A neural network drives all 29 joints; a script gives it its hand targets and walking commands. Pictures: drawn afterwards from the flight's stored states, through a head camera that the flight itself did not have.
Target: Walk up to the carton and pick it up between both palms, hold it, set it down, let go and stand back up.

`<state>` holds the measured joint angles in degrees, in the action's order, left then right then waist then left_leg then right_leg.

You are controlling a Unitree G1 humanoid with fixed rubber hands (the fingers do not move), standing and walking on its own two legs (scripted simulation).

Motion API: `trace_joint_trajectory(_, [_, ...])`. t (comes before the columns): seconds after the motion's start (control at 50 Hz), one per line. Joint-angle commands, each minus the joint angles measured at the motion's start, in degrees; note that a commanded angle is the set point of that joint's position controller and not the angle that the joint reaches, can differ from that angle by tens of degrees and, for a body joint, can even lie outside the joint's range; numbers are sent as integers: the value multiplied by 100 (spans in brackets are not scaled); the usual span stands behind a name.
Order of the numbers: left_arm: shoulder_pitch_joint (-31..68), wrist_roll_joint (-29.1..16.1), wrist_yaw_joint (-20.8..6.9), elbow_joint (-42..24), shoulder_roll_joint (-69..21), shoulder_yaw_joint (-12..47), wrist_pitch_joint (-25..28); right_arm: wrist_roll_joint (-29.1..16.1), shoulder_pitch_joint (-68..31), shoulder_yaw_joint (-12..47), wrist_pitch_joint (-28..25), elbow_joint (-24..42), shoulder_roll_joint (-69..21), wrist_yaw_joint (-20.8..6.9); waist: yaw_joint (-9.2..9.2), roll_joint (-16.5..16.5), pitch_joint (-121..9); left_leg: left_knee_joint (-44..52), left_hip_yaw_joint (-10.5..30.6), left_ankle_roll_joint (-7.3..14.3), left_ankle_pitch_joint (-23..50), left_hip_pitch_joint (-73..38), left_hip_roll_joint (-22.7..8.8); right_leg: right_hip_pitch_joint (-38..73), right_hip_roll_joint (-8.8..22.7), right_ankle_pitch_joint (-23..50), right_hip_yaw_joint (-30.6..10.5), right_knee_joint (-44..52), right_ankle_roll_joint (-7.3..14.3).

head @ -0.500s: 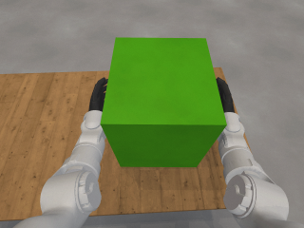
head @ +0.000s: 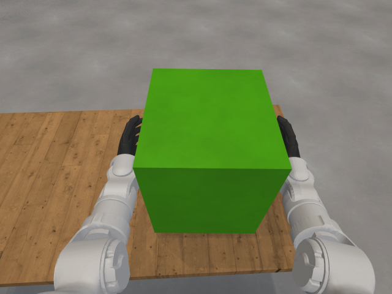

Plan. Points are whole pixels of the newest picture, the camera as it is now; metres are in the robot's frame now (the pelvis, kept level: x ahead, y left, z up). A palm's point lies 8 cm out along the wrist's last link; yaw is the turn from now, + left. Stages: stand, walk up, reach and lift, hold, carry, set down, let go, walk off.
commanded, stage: reach and lift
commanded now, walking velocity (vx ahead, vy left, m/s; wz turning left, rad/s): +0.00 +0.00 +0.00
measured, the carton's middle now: (206, 154) +0.44 +0.00 +0.02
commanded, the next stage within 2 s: none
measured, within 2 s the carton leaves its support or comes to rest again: neither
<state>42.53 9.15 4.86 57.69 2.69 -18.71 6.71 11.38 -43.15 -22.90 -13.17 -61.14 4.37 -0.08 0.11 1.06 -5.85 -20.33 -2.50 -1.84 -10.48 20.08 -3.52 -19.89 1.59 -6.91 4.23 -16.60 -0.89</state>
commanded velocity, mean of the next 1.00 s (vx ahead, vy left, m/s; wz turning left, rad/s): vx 0.00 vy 0.00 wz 0.00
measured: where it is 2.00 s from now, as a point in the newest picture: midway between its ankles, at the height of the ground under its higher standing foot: outside the picture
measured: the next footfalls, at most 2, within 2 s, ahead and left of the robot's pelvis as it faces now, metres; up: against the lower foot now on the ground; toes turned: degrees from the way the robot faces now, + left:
none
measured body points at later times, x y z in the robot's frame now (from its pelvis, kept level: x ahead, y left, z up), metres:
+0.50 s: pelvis -0.01 +0.00 +0.00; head -0.01 +0.02 +0.45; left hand +0.41 +0.18 +0.12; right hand +0.40 -0.17 +0.12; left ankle -0.02 +0.13 -0.75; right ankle +0.00 -0.13 -0.75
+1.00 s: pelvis -0.02 +0.00 +0.00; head -0.04 +0.03 +0.45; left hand +0.37 +0.19 +0.16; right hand +0.38 -0.15 +0.15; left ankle -0.02 +0.13 -0.75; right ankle +0.00 -0.13 -0.75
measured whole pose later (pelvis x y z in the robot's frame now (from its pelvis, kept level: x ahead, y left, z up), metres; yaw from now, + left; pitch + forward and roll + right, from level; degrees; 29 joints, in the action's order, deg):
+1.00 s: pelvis -0.02 +0.00 +0.00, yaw +2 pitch -5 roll -1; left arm 36.9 13.9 -0.3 24.6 2.7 -17.2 -25.5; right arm -3.9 -40.7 -9.3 7.5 -43.9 4.5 3.6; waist 2.9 -2.4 1.0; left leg -16.8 -0.3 -1.3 -9.2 2.7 -2.1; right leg -1.3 2.4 -6.1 5.8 -12.6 -1.4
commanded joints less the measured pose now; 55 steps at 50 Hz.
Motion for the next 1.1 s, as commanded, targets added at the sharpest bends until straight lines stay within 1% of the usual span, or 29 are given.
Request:
trace_joint_trajectory(0.0, [3633,58,-729,-822,-3055,1505,218,148,-3396,1526,-202,654,-2701,-803,76,-135,-3014,-14,-194,-154,2013,-1240,359,1582,-294,1989,142,-299,-55])
trace_joint_trajectory(0.06, [3706,117,-788,-746,-2932,1303,24,160,-3473,1380,-37,658,-2706,-806,40,-267,-2638,254,-288,-56,1218,-1016,413,1758,-244,1550,120,-190,-72])
trace_joint_trajectory(0.12, [3724,181,-855,-711,-2805,1081,-200,197,-3535,1249,139,726,-2765,-810,-34,-385,-2350,496,-388,58,544,-807,466,1943,-199,1085,96,-115,-109])
trace_joint_trajectory(0.16, [3750,201,-893,-773,-2738,987,-364,204,-3564,1201,257,800,-2811,-812,-82,-407,-2260,600,-438,112,291,-771,492,2020,-185,817,88,-82,-127])
trace_joint_trajectory(0.22, [3822,172,-924,-976,-2733,1004,-601,167,-3628,1192,388,943,-2838,-817,-98,-316,-2271,631,-463,122,251,-920,506,2044,-192,612,109,-52,-116])
trace_joint_trajectory(0.32, [3746,77,-929,-1385,-2891,1276,-918,-6,-3602,1345,503,1128,-2757,-819,9,-112,-2326,504,-381,10,782,-1521,478,1915,-257,760,192,24,-53])
trace_joint_trajectory(0.44, [3213,36,-991,-1955,-3037,1620,-1288,-383,-3334,1804,638,1413,-2612,-784,129,-22,-2180,277,-189,-172,2061,-2247,440,2006,-387,1435,260,117,-31])
trace_joint_trajectory(0.52, [2890,-59,-1054,-2514,-3107,1949,-1571,-760,-3153,2241,766,1799,-2539,-719,186,22,-2187,98,-75,-277,2835,-2602,462,2188,-466,1909,285,124,-61])
trace_joint_trajectory(0.56, [2772,-113,-1082,-2812,-3118,2098,-1711,-969,-3122,2477,841,2051,-2537,-675,205,21,-2173,30,-31,-301,3034,-2631,489,2327,-482,2112,274,105,-77])
trace_joint_trajectory(0.62, [2651,-188,-1111,-3271,-3115,2284,-1921,-1276,-3120,2804,973,2451,-2565,-597,226,5,-2163,-32,27,-308,3140,-2562,536,2569,-484,2354,238,65,-98])
trace_joint_trajectory(0.7, [2561,-222,-1152,-3737,-3015,2405,-2204,-1599,-3171,3100,1180,2916,-2591,-481,248,-49,-2085,-17,64,-274,2907,-2381,597,2822,-452,2476,180,40,-122])
trace_joint_trajectory(0.78, [2563,-193,-1221,-3991,-2924,2401,-2473,-1761,-3243,3191,1394,3181,-2578,-382,281,-99,-1927,103,54,-222,2439,-2245,638,2905,-416,2301,157,69,-127])
trace_joint_trajectory(0.9, [2594,-86,-1326,-4074,-2897,2287,-2852,-1703,-3288,3003,1648,3173,-2466,-360,363,-107,-1658,336,2,-162,1833,-2236,624,2706,-414,1570,210,197,-85])
trace_joint_trajectory(1.0, [2710,15,-1402,-4026,-2897,2136,-3117,-1562,-3427,2720,1763,3037,-2426,-411,386,-102,-1408,508,-79,-90,1256,-2158,594,2470,-401,813,250,278,-51])
trace_joint_trajectory(1.08, [2842,22,-1429,-4057,-2904,2134,-3263,-1515,-3609,2615,1794,3023,-2473,-430,387,-56,-1368,567,-126,-43,951,-2081,589,2402,-381,466,243,275,-35])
